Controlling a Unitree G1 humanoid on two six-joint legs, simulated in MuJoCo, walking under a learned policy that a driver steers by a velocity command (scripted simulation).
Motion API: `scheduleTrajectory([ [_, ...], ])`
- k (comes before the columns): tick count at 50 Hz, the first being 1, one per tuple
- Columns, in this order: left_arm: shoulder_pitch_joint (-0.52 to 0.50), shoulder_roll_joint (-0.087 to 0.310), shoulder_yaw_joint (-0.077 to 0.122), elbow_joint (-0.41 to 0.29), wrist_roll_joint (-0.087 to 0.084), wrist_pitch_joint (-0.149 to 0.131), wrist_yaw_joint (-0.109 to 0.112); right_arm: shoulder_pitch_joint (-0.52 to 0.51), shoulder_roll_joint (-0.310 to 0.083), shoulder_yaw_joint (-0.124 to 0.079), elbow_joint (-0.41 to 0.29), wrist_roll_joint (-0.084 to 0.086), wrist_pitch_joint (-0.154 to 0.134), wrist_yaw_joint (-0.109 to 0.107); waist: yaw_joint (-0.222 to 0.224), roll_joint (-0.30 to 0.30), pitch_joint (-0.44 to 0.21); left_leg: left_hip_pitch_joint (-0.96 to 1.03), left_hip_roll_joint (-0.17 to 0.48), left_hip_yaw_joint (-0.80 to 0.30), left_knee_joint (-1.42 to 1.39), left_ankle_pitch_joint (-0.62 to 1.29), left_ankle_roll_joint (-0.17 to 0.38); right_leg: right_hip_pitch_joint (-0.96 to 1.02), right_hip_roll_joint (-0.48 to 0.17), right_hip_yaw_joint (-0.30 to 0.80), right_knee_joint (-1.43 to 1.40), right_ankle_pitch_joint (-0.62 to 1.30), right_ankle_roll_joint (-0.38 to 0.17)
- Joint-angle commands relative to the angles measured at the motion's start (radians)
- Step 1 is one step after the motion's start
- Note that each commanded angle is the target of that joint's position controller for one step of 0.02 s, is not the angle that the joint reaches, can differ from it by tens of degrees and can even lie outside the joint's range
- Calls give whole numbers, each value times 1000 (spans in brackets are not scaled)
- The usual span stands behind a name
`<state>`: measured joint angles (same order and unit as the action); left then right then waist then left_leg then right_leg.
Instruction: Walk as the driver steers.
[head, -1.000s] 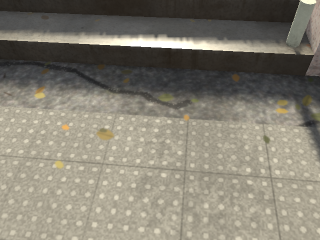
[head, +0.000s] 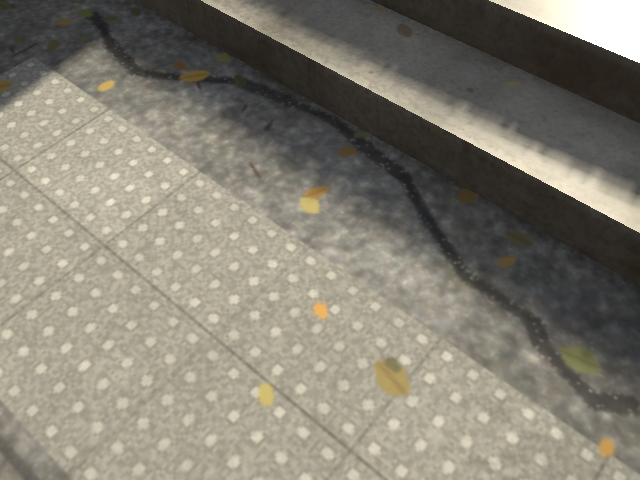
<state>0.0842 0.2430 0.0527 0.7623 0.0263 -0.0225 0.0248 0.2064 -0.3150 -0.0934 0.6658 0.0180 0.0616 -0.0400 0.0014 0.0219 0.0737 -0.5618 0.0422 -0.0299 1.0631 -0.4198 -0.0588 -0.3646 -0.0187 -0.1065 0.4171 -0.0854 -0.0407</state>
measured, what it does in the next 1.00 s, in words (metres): walks ahead, turning left: left foot, then right foot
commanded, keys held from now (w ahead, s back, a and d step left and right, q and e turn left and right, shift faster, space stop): q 0.24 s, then w+q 0.22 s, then w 0.34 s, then w+e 0.20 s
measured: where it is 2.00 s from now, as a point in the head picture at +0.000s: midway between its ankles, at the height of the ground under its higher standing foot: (276, 298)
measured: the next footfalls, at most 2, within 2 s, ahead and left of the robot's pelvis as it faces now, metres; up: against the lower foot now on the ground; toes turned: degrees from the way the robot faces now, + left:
left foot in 0.18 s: +0.05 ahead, +0.14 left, +0.00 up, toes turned +9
right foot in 0.64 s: +0.21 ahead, -0.05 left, +0.00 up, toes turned +22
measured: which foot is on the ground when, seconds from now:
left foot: up 0.00-0.16, down 0.18-0.64, up 0.66-1.00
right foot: down 0.00-0.18, up 0.20-0.62, down 0.64-1.00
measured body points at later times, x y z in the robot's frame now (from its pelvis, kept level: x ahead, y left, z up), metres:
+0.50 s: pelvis +0.05 +0.05 +0.01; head +0.06 +0.08 +0.46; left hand +0.14 +0.37 -0.09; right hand +0.23 -0.20 -0.07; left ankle +0.01 +0.14 -0.74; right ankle +0.16 -0.10 -0.69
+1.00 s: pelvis +0.25 +0.09 +0.00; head +0.29 +0.09 +0.45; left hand +0.12 +0.33 -0.12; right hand +0.55 -0.04 -0.07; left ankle +0.35 +0.29 -0.70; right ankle +0.18 -0.07 -0.74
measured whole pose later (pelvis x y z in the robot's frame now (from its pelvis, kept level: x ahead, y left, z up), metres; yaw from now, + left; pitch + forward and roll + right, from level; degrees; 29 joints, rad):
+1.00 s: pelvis +0.25 +0.09 +0.00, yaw +19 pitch +4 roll +0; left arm 0.45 0.25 0.05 0.88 -0.03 -0.06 0.00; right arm 0.07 -0.26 -0.04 0.60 0.01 -0.09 0.03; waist 0.12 0.03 0.02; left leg -0.62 0.05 -0.05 0.59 -0.03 -0.02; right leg -0.01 0.01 0.05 0.28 -0.33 -0.01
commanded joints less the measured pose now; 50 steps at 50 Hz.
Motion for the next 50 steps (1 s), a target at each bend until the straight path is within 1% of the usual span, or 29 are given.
scheduleTrajectory([
  [1,-52,179,48,-71,-7,0,11,45,-48,-7,-69,-3,-9,10,-8,-149,-213,96,34,11,-114,66,9,150,-287,175,-168,117,-212],
  [6,-39,211,59,-54,-30,20,0,29,-72,-14,-81,-4,-1,37,-10,-169,-188,209,11,70,-334,95,58,165,-306,115,-133,15,-166],
  [8,-27,198,57,-37,-45,30,-1,83,-76,-24,-58,-9,-2,41,-40,-147,-187,335,-29,100,-514,188,105,125,-279,63,-42,-56,-95],
  [9,19,163,50,-14,-45,35,-5,121,-113,-39,-49,-14,-3,35,-45,-63,-163,424,-4,15,-630,278,151,35,-228,8,82,-153,-19],
  [10,32,98,32,-37,-6,36,-16,138,-228,-64,-66,-18,-5,14,-6,249,-146,547,256,-353,-701,567,262,-224,-84,-105,417,-455,91],
  [11,-66,130,42,-88,-2,26,-7,106,-270,-64,-103,-47,-22,18,-45,272,-145,446,351,-514,-744,589,421,-352,14,56,621,-590,112],
  [12,-106,163,54,-92,-18,24,-1,79,-232,-55,-102,-57,-44,24,-53,166,-145,422,299,-438,-759,514,396,-358,-2,131,712,-516,95],
  [13,-72,170,60,-80,-26,24,0,47,-202,-49,-96,-35,-59,22,-20,131,-148,430,237,-373,-765,325,329,-372,-21,151,703,-397,77],
  [14,-44,174,66,-54,-22,21,3,31,-162,-38,-95,-12,-63,20,-12,94,-159,440,201,-355,-781,106,285,-376,-37,156,686,-320,72],
  [15,-38,178,69,-51,-17,17,0,26,-141,-28,-93,-2,-65,16,-10,117,-143,426,183,-359,-811,-31,276,-377,-36,152,676,-257,74],
  [16,-43,173,69,-55,-21,9,-7,32,-126,-19,-94,-6,-67,13,-6,135,-129,415,168,-371,-838,-99,275,-368,-27,149,662,-210,75],
  [18,-63,167,68,-61,-32,-13,-18,60,-122,-16,-93,-17,-77,6,-14,132,-115,443,158,-373,-861,-79,274,-364,-14,153,558,-145,74],
  [22,-110,132,53,-68,-32,-47,-38,97,-153,-29,-82,-7,-88,0,-39,140,-98,438,131,-344,-844,13,275,-263,18,155,296,-105,84],
  [24,-108,130,48,-68,-38,-57,-49,105,-161,-31,-80,-3,-88,5,-45,146,-93,405,131,-349,-832,7,282,-199,26,148,218,-125,83],
  [27,-100,136,42,-68,-44,-73,-63,135,-147,-24,-67,-1,-88,18,-61,140,-89,365,144,-386,-810,-29,287,-102,24,134,153,-147,67],
  [29,-62,142,42,-59,-48,-84,-67,130,-136,-16,-61,-2,-87,24,-39,133,-81,338,140,-407,-782,-46,276,-18,24,123,92,-134,40],
  [31,28,145,45,-28,-39,-93,-63,115,-97,-1,-61,-5,-84,26,14,112,-96,275,84,-388,-703,-44,239,144,25,111,17,-108,13],
  [32,124,170,51,-7,-30,-98,-56,99,-51,14,-67,-9,-87,25,55,74,-127,195,40,-339,-581,-43,200,275,-51,187,4,-139,-17],
  [33,229,238,62,12,-14,-98,-48,89,16,33,-91,-13,-96,24,74,-120,-160,18,-74,-186,-282,-63,135,433,-222,432,-84,-274,-91],
  [34,312,324,89,46,-14,-94,-58,89,-38,22,-135,13,-115,15,72,-336,-137,-239,-124,-112,-39,-185,103,501,-383,821,-194,-517,-240],
  [35,287,244,68,37,-34,-95,-60,76,-113,3,-113,22,-125,15,75,-213,-56,-335,-68,-157,80,-139,102,475,-383,820,-208,-612,-256],
  [36,264,193,53,30,-38,-92,-54,52,-115,2,-100,17,-130,21,68,-172,-18,-365,-41,-148,114,-39,104,457,-329,705,-199,-565,-218],
  [37,233,177,45,18,-29,-88,-50,42,-97,6,-91,3,-134,26,50,-141,-25,-356,-11,-108,109,39,104,432,-283,613,-207,-477,-190],
  [39,203,147,30,12,-22,-82,-43,4,-70,9,-96,-11,-141,38,34,-127,-13,-298,39,-79,40,144,91,351,-232,483,-235,-266,-167],
  [40,206,145,27,14,-23,-83,-42,-5,-52,14,-98,-11,-142,42,33,-139,-19,-271,43,-53,11,178,79,327,-212,432,-248,-174,-166],
  [43,243,166,29,30,-41,-73,-33,-91,-4,34,-133,-20,-153,43,51,-116,-23,-201,36,3,-183,264,43,281,-167,330,-257,63,-170],
  [45,271,184,32,40,-47,-63,-25,-154,24,47,-146,-15,-162,53,70,-116,-22,-108,7,21,-344,349,30,241,-142,281,-245,118,-156],
  [48,324,204,37,53,-57,-51,-19,-213,6,42,-154,-1,-172,73,84,-126,-23,8,-29,25,-471,424,23,226,-167,299,-226,110,-150],
  [50,331,209,39,56,-63,-44,-15,-213,-26,29,-157,5,-177,78,60,-136,-28,64,-33,-2,-534,417,43,263,-196,339,-193,114,-128],
])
